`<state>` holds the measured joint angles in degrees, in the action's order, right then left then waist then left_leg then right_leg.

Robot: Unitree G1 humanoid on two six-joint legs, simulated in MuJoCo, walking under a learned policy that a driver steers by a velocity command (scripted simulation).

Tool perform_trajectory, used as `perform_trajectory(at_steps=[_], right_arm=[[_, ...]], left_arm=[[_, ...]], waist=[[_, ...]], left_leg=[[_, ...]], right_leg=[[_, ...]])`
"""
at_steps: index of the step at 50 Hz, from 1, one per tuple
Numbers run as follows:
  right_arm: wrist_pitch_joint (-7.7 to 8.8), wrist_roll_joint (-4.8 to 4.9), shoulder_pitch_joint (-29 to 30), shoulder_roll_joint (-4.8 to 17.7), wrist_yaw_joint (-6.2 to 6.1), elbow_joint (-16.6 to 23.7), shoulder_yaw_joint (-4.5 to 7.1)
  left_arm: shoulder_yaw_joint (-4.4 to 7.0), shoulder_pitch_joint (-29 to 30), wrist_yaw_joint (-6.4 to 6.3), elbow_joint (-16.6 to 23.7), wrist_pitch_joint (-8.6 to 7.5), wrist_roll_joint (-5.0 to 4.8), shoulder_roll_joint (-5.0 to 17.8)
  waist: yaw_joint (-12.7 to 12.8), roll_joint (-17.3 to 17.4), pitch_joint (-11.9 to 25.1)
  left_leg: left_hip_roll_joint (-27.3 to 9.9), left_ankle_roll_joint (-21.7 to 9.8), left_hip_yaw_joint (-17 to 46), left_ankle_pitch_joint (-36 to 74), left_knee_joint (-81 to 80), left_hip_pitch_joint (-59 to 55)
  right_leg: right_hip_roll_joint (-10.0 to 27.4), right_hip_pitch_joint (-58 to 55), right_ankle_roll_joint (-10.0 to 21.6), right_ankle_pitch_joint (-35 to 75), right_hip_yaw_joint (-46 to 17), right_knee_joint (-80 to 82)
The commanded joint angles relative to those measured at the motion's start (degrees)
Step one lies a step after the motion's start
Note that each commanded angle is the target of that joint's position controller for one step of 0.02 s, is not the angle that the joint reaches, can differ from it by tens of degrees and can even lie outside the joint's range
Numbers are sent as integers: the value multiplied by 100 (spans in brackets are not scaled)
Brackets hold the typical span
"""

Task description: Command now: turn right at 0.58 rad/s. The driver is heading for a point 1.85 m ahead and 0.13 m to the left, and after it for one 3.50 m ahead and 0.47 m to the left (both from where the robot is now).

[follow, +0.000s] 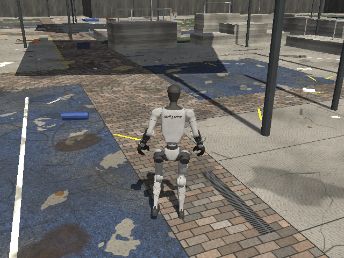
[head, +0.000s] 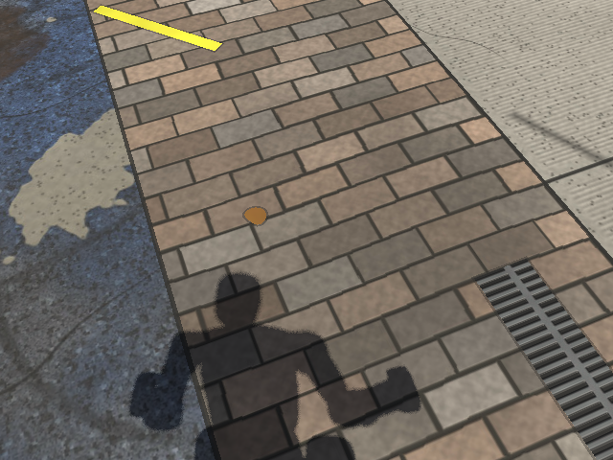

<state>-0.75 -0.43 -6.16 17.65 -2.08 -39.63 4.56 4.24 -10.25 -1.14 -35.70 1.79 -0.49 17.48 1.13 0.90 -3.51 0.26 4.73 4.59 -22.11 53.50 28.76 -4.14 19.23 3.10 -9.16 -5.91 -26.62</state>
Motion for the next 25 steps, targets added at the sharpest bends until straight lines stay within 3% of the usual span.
perform_trajectory(at_steps=[1, 5, 8, 9, 10, 11, 12, 13, 15, 18, 20, 22, 23, 24, 25], right_arm=[[83, 20, -35, 358, 31, 336, 77], [189, 82, -57, 453, 120, 373, 116], [270, 64, -503, 397, 191, 227, 130], [273, -28, -567, 616, 176, 252, 172], [228, -163, -342, 1108, 157, 318, 246], [248, -287, -317, 945, 170, 375, 217], [272, -221, -124, 758, 148, 449, 146], [273, -118, 79, 621, 123, 462, 104], [274, 32, 129, 426, 100, 426, 17], [213, -7, -34, 318, 96, 315, -38], [149, 1, -159, 460, 97, 257, 1], [80, 45, -360, 627, 103, 183, 37], [65, 94, -337, 606, 107, 161, 17], [92, 134, -508, 536, 117, 83, -13], [173, 84, -691, 469, 144, 32, -51]], left_arm=[[302, 256, -61, 441, -41, 6, 1000], [311, 265, -9, 453, 17, -15, 1020], [233, 370, -33, 444, 75, -81, 865], [166, 130, -42, 394, 67, -51, 669], [118, -47, -39, 456, 25, -11, 470], [226, 142, -63, 485, -39, 41, 831], [336, 41, -60, 386, -51, 28, 1101], [357, -97, -59, 220, -20, -4, 1065], [279, -199, -84, 68, 60, 10, 726], [110, 19, -54, 120, 59, -16, 320], [7, 231, -18, 173, 40, 4, 136], [41, 162, 3, 96, 26, -49, 265], [50, -36, 14, -21, 18, -46, 271], [49, -122, 19, -92, 12, -2, 316], [68, -168, -12, -60, 12, 52, 534]], waist=[[-34, -921, 805], [20, -1073, 787], [-220, -1005, 918], [-157, -589, 982], [178, 873, 755], [-59, 1374, 628], [-5, 983, 548], [97, 711, 475], [63, 600, 416], [-53, 799, 566], [-218, 1027, 667], [-280, 1069, 694], [-157, 1000, 671], [-123, 864, 625], [-181, 559, 746]], left_leg=[[94, 15, 52, 130, -673, -301], [221, -114, 78, 44, -1473, -678], [130, -353, -103, 988, -2963, -1609], [-494, -574, 395, 1303, -3305, -2130], [-1486, -1225, 1663, 1793, -3624, -2209], [-2186, -2021, 2532, 2047, -3872, -1696], [-2110, -2121, 2317, 2031, -3820, -1583], [-1761, -1882, 1802, 1942, -3711, -1576], [-1407, -1643, 1280, 2251, -3517, -1836], [-1101, -1598, 728, 2746, -3367, -2123], [-1057, -1595, 637, 2849, -3275, -2180], [-1116, -1621, 759, 2937, -3137, -2220], [-1079, -1542, 730, 2980, -3045, -2112], [-1020, -1359, 708, 2937, -3026, -1944], [-954, -1035, 644, 2616, -2979, -1608]], right_leg=[[1244, -476, 975, -186, -1703, 845], [1237, -525, 918, -264, -2275, 728], [1015, -422, 588, 5, -2175, 283], [741, -39, 276, -546, -1871, -157], [-128, 790, -102, -1664, -756, -1104], [-264, 969, -385, -2675, -408, -2439], [-130, 1006, -511, -2522, -553, -3347], [-114, 1026, -609, -2221, -550, -3705], [-92, 1166, -778, -1795, -581, -3921], [129, 729, -911, -1655, -134, -2766], [329, 169, -920, -1808, 239, -1661], [282, -250, -866, -1409, 450, -687], [248, -634, -775, -702, 539, 146], [274, -1039, -638, -1, 458, 836], [608, -1606, -449, 669, 35, 819]])
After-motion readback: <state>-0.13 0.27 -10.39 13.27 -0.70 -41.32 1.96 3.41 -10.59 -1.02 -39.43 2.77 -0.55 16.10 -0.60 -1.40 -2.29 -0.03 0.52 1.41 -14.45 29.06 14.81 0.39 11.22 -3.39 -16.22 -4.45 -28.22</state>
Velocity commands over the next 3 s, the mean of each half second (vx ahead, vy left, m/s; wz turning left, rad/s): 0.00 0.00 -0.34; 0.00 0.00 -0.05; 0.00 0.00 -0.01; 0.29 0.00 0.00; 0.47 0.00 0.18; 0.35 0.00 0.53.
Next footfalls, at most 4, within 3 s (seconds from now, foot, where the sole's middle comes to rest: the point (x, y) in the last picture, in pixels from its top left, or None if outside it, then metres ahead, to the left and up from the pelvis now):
0.18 left None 0.07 0.14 -0.78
0.50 right None -0.01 -0.12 -0.78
2.20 right None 0.39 -0.18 -0.78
2.76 left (324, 337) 0.71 0.04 -0.78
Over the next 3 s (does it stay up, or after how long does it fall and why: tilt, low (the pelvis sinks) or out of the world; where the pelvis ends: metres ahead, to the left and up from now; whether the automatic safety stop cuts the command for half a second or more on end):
stays up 0.63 -0.04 0.00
